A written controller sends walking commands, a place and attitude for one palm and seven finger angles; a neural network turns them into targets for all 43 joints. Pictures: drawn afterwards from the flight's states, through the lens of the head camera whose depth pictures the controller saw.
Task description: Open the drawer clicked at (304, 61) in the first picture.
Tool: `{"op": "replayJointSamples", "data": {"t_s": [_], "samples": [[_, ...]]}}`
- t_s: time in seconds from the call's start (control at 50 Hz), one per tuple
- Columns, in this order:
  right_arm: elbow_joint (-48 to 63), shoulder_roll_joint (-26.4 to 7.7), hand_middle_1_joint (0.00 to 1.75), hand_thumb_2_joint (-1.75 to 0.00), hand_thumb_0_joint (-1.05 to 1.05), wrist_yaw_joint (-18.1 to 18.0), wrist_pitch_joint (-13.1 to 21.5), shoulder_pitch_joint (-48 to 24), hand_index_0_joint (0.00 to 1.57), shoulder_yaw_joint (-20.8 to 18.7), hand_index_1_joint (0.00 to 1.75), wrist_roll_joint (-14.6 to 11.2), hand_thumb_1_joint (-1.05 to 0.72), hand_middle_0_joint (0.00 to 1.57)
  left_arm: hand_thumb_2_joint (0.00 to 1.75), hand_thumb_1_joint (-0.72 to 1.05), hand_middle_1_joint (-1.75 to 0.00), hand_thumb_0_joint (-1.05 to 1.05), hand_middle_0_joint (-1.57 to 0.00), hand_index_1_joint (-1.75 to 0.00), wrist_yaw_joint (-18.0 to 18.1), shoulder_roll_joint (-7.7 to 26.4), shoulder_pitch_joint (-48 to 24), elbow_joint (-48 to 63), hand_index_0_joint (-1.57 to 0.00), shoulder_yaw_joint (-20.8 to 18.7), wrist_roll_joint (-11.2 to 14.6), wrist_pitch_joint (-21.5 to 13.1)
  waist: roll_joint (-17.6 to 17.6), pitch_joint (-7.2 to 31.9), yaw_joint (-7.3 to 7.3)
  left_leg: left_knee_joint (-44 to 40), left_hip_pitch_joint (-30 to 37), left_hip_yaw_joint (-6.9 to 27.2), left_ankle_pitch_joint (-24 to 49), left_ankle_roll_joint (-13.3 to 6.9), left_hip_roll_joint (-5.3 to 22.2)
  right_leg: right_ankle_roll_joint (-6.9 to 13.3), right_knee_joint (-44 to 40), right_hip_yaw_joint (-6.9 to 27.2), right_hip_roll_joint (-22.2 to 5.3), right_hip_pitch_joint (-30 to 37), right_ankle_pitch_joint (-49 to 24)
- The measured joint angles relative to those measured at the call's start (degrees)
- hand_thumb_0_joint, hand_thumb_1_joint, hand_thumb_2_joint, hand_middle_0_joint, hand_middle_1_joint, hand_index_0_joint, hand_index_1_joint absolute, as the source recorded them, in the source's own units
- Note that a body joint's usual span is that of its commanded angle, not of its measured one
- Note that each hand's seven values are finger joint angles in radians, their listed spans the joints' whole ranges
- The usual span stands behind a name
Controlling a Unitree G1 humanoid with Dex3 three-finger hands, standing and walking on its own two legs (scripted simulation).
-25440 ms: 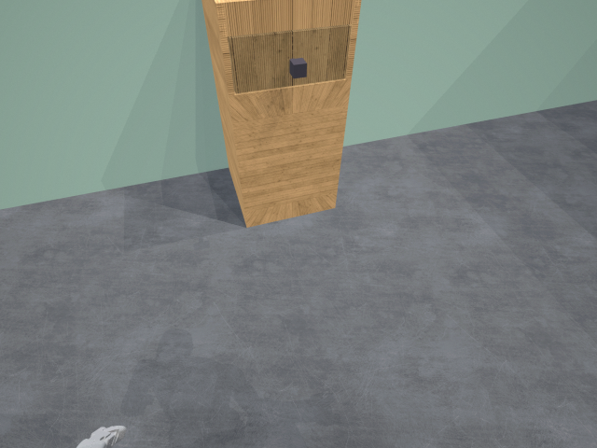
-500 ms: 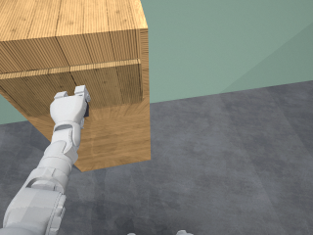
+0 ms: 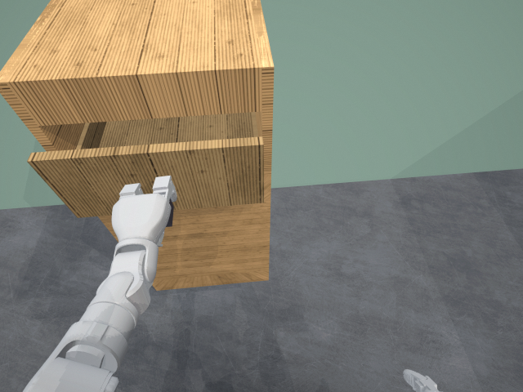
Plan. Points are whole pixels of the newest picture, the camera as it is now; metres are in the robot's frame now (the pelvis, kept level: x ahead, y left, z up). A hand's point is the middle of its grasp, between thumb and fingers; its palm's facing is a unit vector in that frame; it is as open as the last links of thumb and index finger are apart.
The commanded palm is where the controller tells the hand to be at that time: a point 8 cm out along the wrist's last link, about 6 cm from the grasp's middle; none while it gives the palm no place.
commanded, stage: pull the drawer open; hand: left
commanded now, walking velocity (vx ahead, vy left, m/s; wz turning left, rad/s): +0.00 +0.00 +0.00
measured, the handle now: (159, 201) +0.43 +0.20 +0.00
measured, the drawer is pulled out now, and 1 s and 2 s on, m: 0.08 0.20 0.30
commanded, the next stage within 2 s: none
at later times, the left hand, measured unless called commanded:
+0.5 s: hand (151, 259) +0.33 +0.20 -0.01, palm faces -0.01 -0.08 -1.00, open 7.9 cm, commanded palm +0.29 +0.20 +0.05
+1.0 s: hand (146, 295) +0.27 +0.19 -0.01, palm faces +0.00 -0.10 -1.00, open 7.9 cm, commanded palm +0.23 +0.19 +0.05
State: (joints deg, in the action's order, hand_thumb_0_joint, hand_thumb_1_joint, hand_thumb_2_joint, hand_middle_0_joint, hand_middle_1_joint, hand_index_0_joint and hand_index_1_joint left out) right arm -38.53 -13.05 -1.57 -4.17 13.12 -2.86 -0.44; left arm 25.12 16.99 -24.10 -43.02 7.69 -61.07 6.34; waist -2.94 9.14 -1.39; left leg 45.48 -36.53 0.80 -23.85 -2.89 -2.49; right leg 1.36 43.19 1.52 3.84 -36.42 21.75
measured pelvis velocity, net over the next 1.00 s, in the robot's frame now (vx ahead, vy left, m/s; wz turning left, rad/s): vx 0.00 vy -0.01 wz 0.00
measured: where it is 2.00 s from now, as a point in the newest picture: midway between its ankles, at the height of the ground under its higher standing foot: outside the picture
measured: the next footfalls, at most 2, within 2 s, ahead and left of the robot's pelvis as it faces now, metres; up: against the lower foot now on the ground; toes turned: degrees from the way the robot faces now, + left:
none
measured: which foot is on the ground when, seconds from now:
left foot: down 0.00-1.00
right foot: down 0.00-1.00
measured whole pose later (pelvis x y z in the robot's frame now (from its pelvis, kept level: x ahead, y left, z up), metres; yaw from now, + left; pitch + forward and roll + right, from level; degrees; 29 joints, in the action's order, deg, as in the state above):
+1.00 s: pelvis +0.00 -0.01 +0.00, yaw +0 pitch +9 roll +0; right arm -36.5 -12.1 -1.4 -3.3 6.9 -1.0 0.0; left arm 24.6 15.0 3.6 -16.2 11.5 -61.4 9.3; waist -2.8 7.6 2.2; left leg 43.8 -29.2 0.2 -23.8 -2.1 -2.6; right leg 2.2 43.8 2.1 3.7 -30.3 22.6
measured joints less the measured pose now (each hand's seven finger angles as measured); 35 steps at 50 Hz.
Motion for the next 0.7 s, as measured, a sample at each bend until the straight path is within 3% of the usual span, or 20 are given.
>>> {"op": "replayJointSamples", "data": {"t_s": [0.5,0.7], "samples": [[0.51,-0.22,0.3,-0.9,0.01,0.18,0.47,-1.88,0.2,0.16,0.3,-0.2,-0.91,0.2,0.68,0.45,-1.35,0.05,-0.41,-1.35,-0.69,-0.98,16.62,16.53,-0.26,1.78,1.01,2.39,-0.38,-0.28,1.57,-2.19,4.88,-0.65,-0.1,0.38,0.09,0.4,-0.84,0.78,0.08,4.06,0.5],[1.36,-0.17,0.3,-0.9,0.01,0.61,0.81,-4.49,0.2,0.49,0.3,0.3,-0.91,0.2,0.7,0.44,-1.35,0.05,-0.41,-1.35,-0.15,-2.13,22.85,22.87,-0.28,3.55,-0.2,3.34,-0.28,-0.74,2.8,-1.49,5.87,-0.32,-0.3,0.43,-0.21,0.46,0.02,0.39,-0.21,5.11,0.98]]}}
